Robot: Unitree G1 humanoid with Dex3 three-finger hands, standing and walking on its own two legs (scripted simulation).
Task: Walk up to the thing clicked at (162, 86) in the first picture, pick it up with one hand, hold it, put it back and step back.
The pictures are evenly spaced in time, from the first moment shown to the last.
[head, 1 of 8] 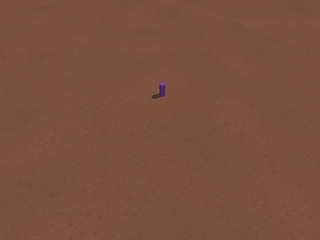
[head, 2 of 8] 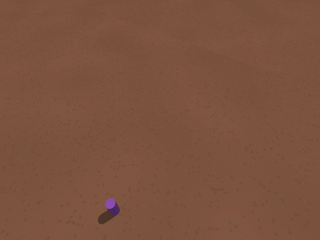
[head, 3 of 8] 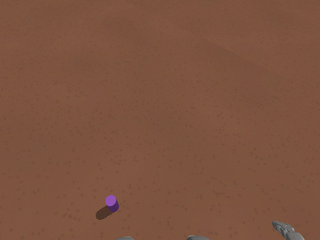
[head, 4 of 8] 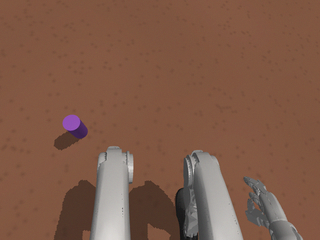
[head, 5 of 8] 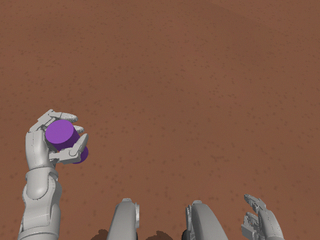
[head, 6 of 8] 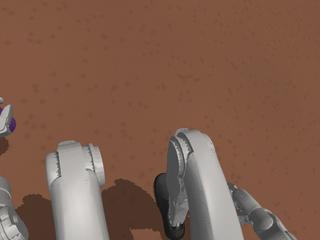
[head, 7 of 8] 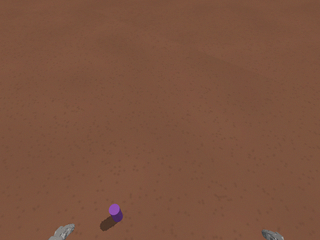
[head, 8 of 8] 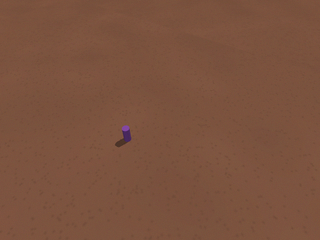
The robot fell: no
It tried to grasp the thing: yes
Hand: left
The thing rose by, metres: 0.70
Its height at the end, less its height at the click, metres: +0.00
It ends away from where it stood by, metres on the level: 0.01
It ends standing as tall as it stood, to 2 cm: yes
